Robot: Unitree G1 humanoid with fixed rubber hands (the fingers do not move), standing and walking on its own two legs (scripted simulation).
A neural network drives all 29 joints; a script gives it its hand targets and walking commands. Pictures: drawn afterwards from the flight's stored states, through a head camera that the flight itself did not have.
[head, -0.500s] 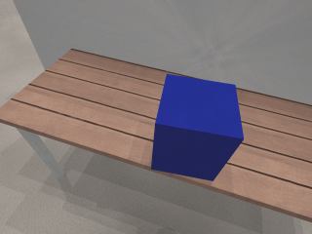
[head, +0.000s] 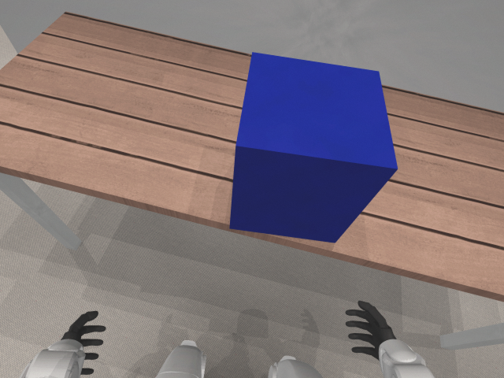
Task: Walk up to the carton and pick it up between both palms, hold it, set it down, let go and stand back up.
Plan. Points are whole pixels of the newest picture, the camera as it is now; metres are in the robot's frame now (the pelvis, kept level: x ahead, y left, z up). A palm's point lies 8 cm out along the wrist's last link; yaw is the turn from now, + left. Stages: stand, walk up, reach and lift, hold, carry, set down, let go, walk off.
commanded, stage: reach and lift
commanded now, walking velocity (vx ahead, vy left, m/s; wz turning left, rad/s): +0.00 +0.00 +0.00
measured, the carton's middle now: (297, 156) +0.48 -0.06 +0.03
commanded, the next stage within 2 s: none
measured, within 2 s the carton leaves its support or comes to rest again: neither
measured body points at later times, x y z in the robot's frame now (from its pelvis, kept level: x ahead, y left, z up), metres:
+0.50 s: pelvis -0.03 -0.03 +0.02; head +0.01 -0.01 +0.47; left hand +0.16 +0.23 -0.07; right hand +0.18 -0.22 -0.06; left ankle +0.04 +0.15 -0.70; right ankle +0.00 -0.10 -0.70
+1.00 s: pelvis +0.03 +0.02 +0.05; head +0.04 +0.04 +0.50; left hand +0.20 +0.23 -0.04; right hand +0.20 -0.22 -0.02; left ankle +0.04 +0.15 -0.70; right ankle +0.00 -0.10 -0.70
